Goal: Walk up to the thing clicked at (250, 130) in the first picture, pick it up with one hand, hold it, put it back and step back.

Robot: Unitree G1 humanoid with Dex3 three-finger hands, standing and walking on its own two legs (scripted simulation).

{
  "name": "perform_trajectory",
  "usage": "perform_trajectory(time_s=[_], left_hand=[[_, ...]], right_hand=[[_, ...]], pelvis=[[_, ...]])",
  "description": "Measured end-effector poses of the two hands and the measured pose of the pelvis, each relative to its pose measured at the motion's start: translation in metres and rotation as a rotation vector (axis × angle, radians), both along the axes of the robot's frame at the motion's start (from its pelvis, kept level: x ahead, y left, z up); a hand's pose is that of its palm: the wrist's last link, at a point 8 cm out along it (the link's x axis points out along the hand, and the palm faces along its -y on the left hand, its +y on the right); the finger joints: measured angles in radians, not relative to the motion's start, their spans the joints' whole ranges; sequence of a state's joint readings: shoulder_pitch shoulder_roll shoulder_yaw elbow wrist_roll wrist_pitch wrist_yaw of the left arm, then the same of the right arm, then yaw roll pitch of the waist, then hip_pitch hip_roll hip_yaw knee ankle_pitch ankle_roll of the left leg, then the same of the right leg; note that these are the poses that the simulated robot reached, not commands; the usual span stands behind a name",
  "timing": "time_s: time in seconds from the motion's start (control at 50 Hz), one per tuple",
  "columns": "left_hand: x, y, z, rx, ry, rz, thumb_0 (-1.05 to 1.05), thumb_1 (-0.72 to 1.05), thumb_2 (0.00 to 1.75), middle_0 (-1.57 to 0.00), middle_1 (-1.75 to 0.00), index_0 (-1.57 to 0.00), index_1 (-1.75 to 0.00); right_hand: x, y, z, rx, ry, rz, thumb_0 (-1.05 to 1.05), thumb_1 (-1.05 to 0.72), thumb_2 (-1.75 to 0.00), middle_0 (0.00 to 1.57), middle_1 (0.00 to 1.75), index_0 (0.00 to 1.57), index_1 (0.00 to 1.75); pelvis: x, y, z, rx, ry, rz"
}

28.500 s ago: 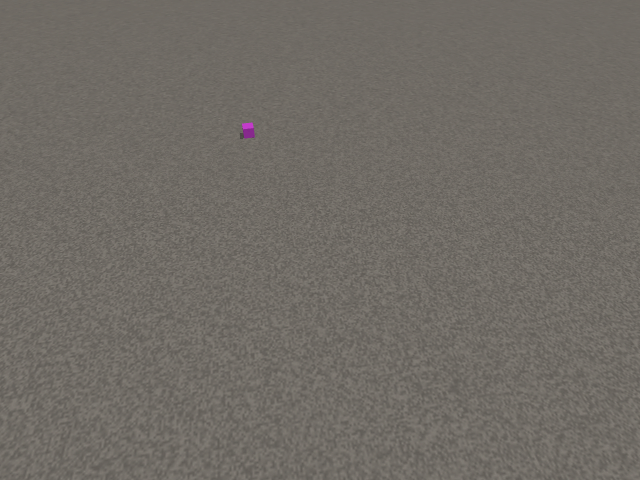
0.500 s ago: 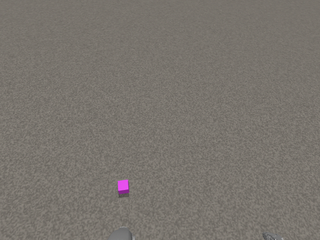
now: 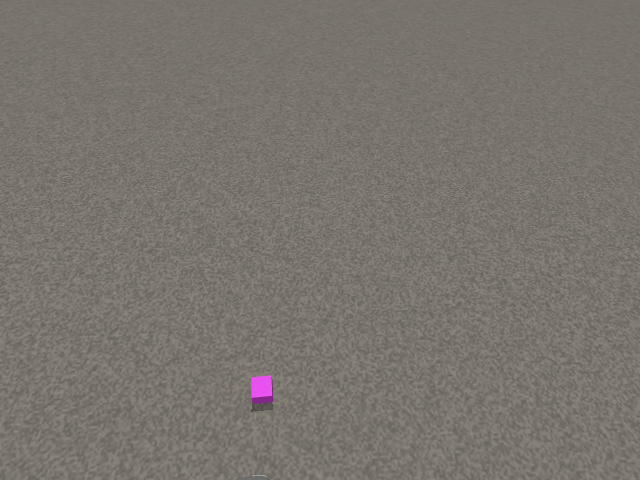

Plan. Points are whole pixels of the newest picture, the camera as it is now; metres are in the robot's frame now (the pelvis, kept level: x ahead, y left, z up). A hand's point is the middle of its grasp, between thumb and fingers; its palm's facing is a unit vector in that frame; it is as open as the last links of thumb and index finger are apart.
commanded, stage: stand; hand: left
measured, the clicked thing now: (262, 389) +0.46 +0.17 -0.73
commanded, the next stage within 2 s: none
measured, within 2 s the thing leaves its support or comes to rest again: neither
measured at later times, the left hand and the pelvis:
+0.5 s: hand out of the picture +0.15 +0.24 -0.13, palm faces -0.04 -0.94 -0.34, open 7.4 cm; pelvis +0.04 -0.01 +0.02, yaw -1 degrees
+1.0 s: hand out of the picture +0.13 +0.25 -0.14, palm faces -0.04 -0.94 -0.34, open 7.4 cm; pelvis +0.05 -0.01 +0.02, yaw -1 degrees
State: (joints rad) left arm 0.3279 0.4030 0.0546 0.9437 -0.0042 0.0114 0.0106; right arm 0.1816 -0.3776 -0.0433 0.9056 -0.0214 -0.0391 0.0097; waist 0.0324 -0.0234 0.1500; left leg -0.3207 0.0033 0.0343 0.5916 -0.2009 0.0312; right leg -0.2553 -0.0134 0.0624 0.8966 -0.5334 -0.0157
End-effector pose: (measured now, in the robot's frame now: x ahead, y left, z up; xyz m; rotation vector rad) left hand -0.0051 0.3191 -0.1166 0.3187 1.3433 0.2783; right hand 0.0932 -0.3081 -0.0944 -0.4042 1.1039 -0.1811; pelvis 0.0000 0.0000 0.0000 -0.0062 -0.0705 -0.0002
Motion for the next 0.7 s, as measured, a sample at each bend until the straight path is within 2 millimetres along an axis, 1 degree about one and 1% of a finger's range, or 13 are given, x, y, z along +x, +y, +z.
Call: perform_trajectory(time_s=[0.08,0.14,0.18,0.26,0.36,0.44,0.52,0.6,0.7], left_hand=[[0.045,-0.010,0.001,-0.026,-0.087,-0.054,0.01,0.91,0.89,-0.20,-0.30,-0.20,-0.30],[0.071,-0.020,0.003,-0.033,-0.151,-0.086,0.00,0.91,0.89,-0.21,-0.30,-0.20,-0.30],[0.082,-0.027,0.005,-0.032,-0.176,-0.103,0.00,0.91,0.89,-0.21,-0.30,-0.20,-0.30],[0.102,-0.035,0.015,-0.045,-0.180,-0.135,0.00,0.91,0.89,-0.21,-0.30,-0.20,-0.30],[0.128,-0.037,0.021,-0.051,-0.212,-0.137,0.00,0.91,0.89,-0.21,-0.30,-0.20,-0.30],[0.142,-0.036,0.023,-0.049,-0.212,-0.137,0.00,0.91,0.89,-0.21,-0.30,-0.20,-0.30],[0.149,-0.034,0.022,-0.046,-0.195,-0.136,0.00,0.91,0.89,-0.21,-0.30,-0.20,-0.30],[0.151,-0.033,0.020,-0.046,-0.175,-0.135,0.00,0.91,0.89,-0.21,-0.30,-0.20,-0.30],[0.149,-0.032,0.019,-0.049,-0.149,-0.131,0.00,0.91,0.89,-0.21,-0.30,-0.20,-0.30]], right_hand=[[0.018,0.019,0.000,0.044,-0.040,0.003,0.01,-0.91,-0.90,0.20,0.30,0.20,0.30],[0.029,0.023,-0.004,0.075,-0.061,0.002,0.01,-0.90,-0.90,0.21,0.30,0.20,0.31],[0.034,0.023,-0.008,0.094,-0.067,-0.015,0.01,-0.90,-0.90,0.21,0.30,0.20,0.31],[0.033,0.021,-0.007,0.124,-0.056,-0.050,0.01,-0.91,-0.90,0.21,0.30,0.20,0.30],[0.021,0.012,-0.007,0.105,0.016,-0.071,0.01,-0.91,-0.90,0.21,0.30,0.20,0.30],[0.011,0.003,-0.006,0.082,0.072,-0.098,0.01,-0.91,-0.90,0.20,0.30,0.20,0.30],[0.006,-0.003,-0.003,0.064,0.105,-0.120,0.01,-0.91,-0.90,0.20,0.30,0.20,0.30],[0.007,-0.005,-0.001,0.054,0.113,-0.132,0.01,-0.91,-0.90,0.20,0.30,0.20,0.30],[0.015,-0.003,0.000,0.055,0.106,-0.130,0.01,-0.91,-0.90,0.20,0.30,0.20,0.30]], pelvis=[[0.003,0.000,0.004,0.006,-0.005,-0.013],[0.006,-0.003,0.003,0.012,-0.013,-0.016],[0.010,-0.005,0.002,0.005,-0.022,-0.012],[0.022,-0.006,0.010,0.006,-0.012,-0.009],[0.033,-0.007,0.015,0.005,-0.004,-0.007],[0.038,-0.008,0.018,0.006,0.001,-0.009],[0.042,-0.009,0.019,0.006,0.005,-0.010],[0.044,-0.008,0.020,0.005,0.010,-0.012],[0.047,-0.008,0.021,0.005,0.017,-0.016]])
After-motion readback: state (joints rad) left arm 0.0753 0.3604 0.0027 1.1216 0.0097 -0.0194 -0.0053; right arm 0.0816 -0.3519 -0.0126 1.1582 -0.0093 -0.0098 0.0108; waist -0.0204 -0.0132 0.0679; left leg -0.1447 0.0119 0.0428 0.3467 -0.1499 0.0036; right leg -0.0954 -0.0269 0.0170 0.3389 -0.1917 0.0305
